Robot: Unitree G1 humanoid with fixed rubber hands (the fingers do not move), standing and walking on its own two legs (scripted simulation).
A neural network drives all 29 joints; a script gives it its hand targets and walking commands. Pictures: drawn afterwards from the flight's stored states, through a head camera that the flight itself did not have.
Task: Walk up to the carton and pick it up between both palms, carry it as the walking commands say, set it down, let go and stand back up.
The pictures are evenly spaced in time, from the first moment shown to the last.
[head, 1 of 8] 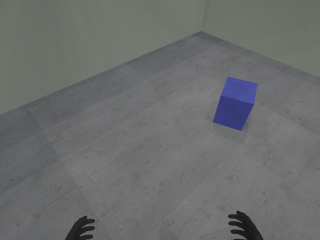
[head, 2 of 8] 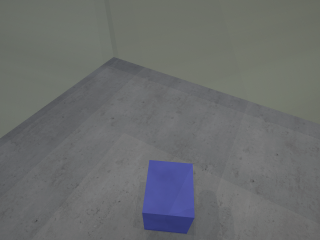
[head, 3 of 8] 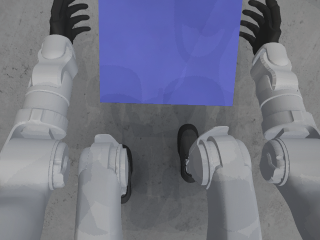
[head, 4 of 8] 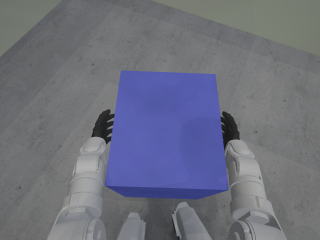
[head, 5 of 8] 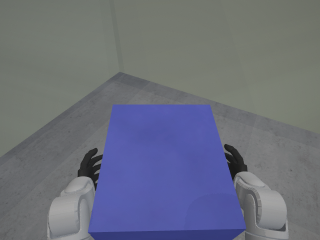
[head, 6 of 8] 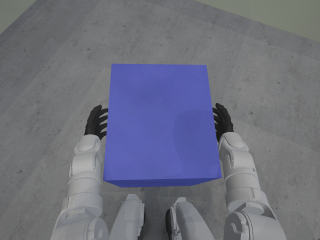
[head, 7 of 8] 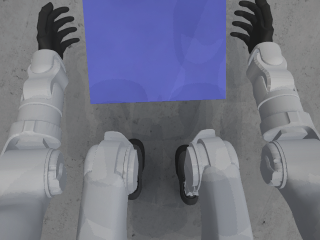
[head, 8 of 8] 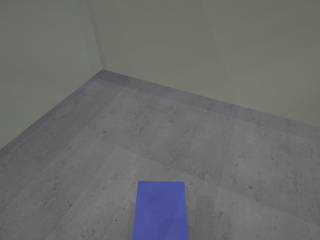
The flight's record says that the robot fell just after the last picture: no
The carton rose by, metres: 0.65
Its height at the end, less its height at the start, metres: +0.00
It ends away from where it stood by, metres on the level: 0.05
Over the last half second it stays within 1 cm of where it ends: yes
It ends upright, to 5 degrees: yes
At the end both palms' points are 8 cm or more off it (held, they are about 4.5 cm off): yes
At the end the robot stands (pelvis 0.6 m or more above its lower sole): yes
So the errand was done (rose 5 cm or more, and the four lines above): yes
